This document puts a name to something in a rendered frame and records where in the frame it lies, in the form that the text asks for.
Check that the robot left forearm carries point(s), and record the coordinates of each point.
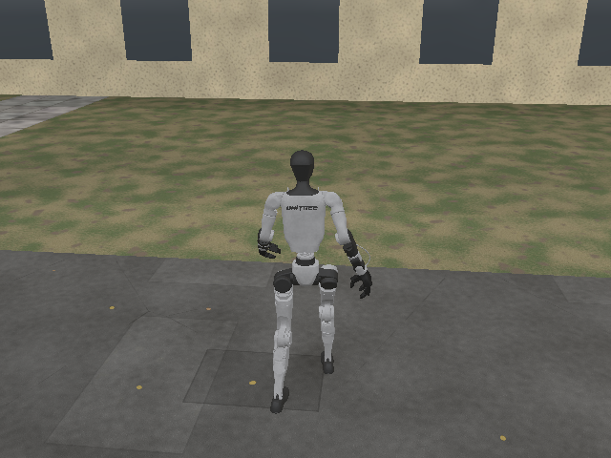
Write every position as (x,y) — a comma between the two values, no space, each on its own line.
(262,245)

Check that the robot left hand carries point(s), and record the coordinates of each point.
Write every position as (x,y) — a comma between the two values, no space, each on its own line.
(272,247)

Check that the robot right forearm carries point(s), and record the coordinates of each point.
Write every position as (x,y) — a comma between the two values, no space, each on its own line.
(354,256)

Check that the robot left upper arm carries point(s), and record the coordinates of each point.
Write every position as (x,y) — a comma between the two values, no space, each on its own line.
(272,203)

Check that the right robot thigh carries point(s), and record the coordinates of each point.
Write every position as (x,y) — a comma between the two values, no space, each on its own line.
(328,278)

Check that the humanoid robot head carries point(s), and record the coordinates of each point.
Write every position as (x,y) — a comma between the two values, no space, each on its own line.
(302,164)

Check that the robot right upper arm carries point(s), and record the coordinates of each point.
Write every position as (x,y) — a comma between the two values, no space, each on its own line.
(333,201)

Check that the robot right hand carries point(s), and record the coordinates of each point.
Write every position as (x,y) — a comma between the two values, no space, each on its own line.
(367,283)

